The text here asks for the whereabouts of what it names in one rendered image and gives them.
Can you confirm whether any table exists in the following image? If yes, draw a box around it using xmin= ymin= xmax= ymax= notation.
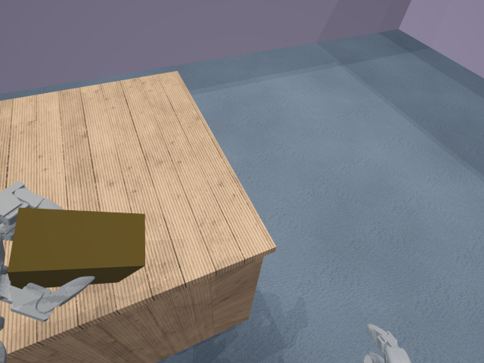
xmin=0 ymin=71 xmax=276 ymax=363

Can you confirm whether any robot left hand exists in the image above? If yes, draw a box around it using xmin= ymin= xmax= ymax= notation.
xmin=0 ymin=181 xmax=95 ymax=322

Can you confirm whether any robot right hand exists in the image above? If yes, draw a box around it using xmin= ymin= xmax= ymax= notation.
xmin=363 ymin=324 xmax=411 ymax=363

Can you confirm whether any sponge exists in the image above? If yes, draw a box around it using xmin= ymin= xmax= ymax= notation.
xmin=8 ymin=207 xmax=145 ymax=289

